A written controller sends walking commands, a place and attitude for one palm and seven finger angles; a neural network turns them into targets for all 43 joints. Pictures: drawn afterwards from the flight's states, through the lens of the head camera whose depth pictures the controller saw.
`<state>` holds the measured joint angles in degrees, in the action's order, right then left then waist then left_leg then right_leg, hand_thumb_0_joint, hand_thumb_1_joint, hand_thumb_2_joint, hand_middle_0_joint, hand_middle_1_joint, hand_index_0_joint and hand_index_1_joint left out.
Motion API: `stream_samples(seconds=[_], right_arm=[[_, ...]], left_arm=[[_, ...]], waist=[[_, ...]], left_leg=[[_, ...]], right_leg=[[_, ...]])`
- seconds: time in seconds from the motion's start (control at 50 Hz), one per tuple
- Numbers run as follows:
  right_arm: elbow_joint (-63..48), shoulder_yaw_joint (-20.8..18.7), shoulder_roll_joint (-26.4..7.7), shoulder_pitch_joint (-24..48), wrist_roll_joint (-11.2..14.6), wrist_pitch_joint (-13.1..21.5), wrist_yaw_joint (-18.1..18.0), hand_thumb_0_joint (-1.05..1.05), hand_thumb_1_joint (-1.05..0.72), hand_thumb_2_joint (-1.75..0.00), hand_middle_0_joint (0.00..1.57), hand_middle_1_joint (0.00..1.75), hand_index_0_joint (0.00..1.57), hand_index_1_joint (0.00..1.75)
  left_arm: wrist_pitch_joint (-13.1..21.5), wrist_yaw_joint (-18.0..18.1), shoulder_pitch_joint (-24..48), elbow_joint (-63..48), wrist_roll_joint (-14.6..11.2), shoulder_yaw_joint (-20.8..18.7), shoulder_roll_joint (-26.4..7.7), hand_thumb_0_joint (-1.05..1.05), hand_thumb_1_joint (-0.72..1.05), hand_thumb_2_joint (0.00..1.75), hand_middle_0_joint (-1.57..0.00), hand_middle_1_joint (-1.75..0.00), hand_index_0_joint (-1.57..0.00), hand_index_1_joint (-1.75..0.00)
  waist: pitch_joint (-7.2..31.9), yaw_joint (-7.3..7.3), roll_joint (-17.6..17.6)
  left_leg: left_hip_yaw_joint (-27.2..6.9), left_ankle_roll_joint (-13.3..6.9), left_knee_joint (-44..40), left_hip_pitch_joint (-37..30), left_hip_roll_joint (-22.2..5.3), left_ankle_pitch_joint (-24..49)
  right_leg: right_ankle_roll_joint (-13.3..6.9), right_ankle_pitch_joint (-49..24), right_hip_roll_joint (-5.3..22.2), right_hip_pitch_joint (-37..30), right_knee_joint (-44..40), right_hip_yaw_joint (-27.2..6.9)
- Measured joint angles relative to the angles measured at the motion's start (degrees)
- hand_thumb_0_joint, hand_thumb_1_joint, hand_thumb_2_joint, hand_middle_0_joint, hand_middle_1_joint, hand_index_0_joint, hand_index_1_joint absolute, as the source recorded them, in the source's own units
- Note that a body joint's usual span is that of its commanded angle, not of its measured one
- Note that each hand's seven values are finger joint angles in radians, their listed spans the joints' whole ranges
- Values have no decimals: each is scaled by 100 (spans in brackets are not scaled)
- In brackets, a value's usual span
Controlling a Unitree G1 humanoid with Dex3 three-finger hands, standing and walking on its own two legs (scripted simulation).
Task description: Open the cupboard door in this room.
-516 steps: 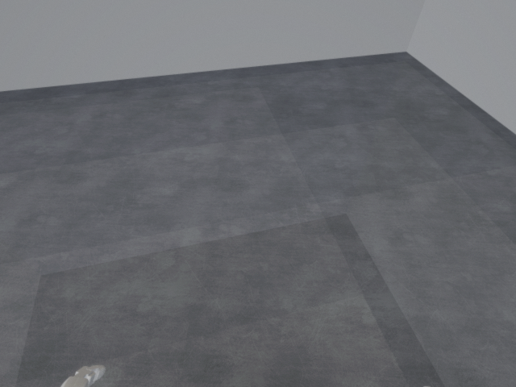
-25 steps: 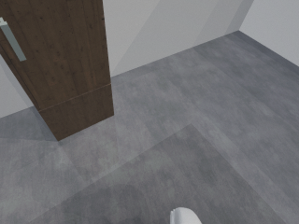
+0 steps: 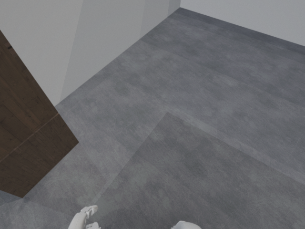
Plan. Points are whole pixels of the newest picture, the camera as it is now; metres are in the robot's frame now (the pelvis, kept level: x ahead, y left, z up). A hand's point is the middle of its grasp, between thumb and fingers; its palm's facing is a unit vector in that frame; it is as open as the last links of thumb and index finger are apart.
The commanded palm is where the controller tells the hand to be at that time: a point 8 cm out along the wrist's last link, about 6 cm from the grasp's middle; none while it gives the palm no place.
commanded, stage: walk to a spot facing it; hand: left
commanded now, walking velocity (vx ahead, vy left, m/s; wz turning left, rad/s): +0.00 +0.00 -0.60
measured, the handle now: out of the picture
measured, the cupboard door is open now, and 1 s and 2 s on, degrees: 0 0 0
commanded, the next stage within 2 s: turn to face it in 0.02 s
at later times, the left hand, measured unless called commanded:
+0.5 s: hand out of the picture +0.11 +0.20 -0.17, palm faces +0.06 -0.98 -0.20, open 7.4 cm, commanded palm none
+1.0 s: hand out of the picture +0.13 +0.19 -0.12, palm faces +0.24 -0.92 -0.30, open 7.4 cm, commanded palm none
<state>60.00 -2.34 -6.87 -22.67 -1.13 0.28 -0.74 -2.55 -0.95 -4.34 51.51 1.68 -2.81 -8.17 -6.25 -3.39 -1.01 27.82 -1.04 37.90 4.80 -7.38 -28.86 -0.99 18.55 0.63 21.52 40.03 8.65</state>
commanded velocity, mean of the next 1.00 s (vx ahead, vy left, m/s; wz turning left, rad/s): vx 0.00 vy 0.00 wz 0.49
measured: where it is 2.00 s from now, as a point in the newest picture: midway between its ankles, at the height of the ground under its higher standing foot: outside the picture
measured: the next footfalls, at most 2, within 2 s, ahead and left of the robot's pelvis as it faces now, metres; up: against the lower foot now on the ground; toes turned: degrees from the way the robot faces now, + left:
left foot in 0.48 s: +0.10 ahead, +0.12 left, +0.00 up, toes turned +4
right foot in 0.98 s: +0.09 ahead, -0.15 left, +0.00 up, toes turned +15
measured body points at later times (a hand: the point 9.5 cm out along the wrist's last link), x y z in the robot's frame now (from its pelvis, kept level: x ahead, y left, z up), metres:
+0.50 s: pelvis +0.06 +0.01 +0.01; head +0.08 +0.03 +0.46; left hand +0.11 +0.25 -0.15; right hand +0.13 -0.23 -0.13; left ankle +0.06 +0.11 -0.72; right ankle +0.03 -0.08 -0.72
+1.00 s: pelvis +0.03 -0.05 +0.01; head +0.08 -0.06 +0.46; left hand +0.12 +0.24 -0.10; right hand +0.11 -0.30 -0.15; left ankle +0.05 +0.11 -0.71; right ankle +0.06 -0.16 -0.72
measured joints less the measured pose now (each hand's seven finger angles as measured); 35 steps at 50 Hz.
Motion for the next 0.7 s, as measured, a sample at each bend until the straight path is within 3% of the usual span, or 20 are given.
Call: stream_samples(seconds=[0.02,0.04,0.1,0.16,0.22,0.32,0.42,0.46,0.5,0.56,0.62,0.7], right_arm=[[-19,-7,-10,7,36,-50,31,0,-91,-90,20,30,20,30],[-46,-12,-43,91,63,-133,50,0,-91,-90,20,30,20,30],[-232,-63,-186,536,64,-331,23,1,-91,-90,20,30,20,30],[-518,-125,-369,1085,17,-348,7,1,-91,-90,20,30,20,30],[-748,-148,-539,1485,2,-259,-19,1,-91,-90,20,29,20,30],[-685,-104,-681,1599,36,-204,-16,0,-91,-90,19,29,19,30],[-379,-18,-581,1389,65,-298,47,0,-91,-90,19,29,19,30],[-313,17,-500,1308,61,-308,81,0,-91,-90,19,29,19,30],[-271,46,-369,1262,39,-274,114,0,-91,-90,19,29,19,30],[-339,103,-235,1205,-1,-214,117,0,-91,-90,20,29,20,30],[-394,74,-229,1111,-14,-175,33,0,-92,-90,20,30,20,30],[-394,34,-297,964,-10,-161,43,0,-93,-90,20,30,20,30]], left_arm=[[104,15,-44,-27,7,3,-27,1,91,90,-20,-30,-20,-29],[195,47,-95,-43,-20,9,-58,1,91,90,-20,-30,-20,-29],[260,161,-348,13,-108,-1,-170,1,90,90,-20,-30,-20,-29],[203,217,-655,192,-116,-4,-263,1,90,90,-20,-30,-20,-29],[189,230,-843,382,-69,22,-287,1,90,90,-20,-30,-20,-29],[271,222,-956,529,-20,81,-257,1,90,90,-20,-30,-20,-29],[310,227,-894,507,-4,110,-234,1,90,90,-20,-30,-20,-29],[293,242,-859,491,-19,105,-249,1,90,90,-20,-30,-20,-29],[237,256,-809,498,-63,75,-318,1,90,90,-20,-30,-20,-29],[82,300,-761,514,-80,48,-355,1,90,90,-20,-30,-20,-29],[-5,261,-656,522,-77,10,-360,1,91,90,-20,-30,-20,-29],[-4,228,-510,422,-83,-56,-441,1,91,90,-20,-30,-20,-29]], waist=[[12,62,2],[-5,132,7],[-61,266,77],[18,304,54],[126,265,-36],[340,316,-131],[441,412,-42],[426,413,41],[370,411,267],[261,416,373],[171,324,249],[122,268,154]], left_leg=[[-146,105,648,248,-158,190],[-555,264,1502,612,-198,105],[-1807,476,3224,1526,44,-55],[-2490,568,3362,2125,53,370],[-2882,594,3013,2499,48,726],[-2998,553,1844,2288,172,964],[-2671,502,622,1580,404,746],[-2498,464,39,1254,489,1008],[-2434,124,-285,1095,656,1053],[-2459,-132,-386,1094,750,1064],[-2634,-166,-730,1059,765,1328],[-2849,-153,-1086,1049,799,1610]], right_leg=[[-207,-49,-64,-117,-177,-21],[-336,15,-114,-116,-100,-73],[-440,78,-205,-348,-210,-311],[-398,-163,-308,-574,-671,-574],[-386,-327,-324,-701,-1007,-698],[-318,-301,-278,-899,-1199,-643],[-226,-22,-183,-1028,-1009,-302],[-157,140,-117,-1006,-811,-128],[-43,332,74,-850,-397,-52],[238,1149,135,-276,965,-314],[380,1009,161,212,1926,-561],[524,628,274,525,2209,-843]])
